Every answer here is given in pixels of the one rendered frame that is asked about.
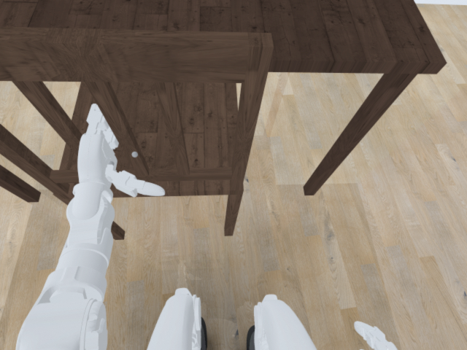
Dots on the robot right hand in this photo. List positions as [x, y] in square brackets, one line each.
[375, 337]

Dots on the right robot thigh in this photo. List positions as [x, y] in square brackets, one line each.
[276, 323]

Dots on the table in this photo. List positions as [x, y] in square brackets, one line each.
[388, 37]

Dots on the robot left hand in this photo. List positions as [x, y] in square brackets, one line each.
[95, 153]

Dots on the robot left forearm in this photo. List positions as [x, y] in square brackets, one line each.
[82, 266]

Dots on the left robot upper arm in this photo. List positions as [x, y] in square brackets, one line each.
[66, 325]

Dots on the robot left shin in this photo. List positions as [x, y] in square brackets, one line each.
[196, 339]

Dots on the chair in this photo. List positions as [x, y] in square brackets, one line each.
[170, 96]

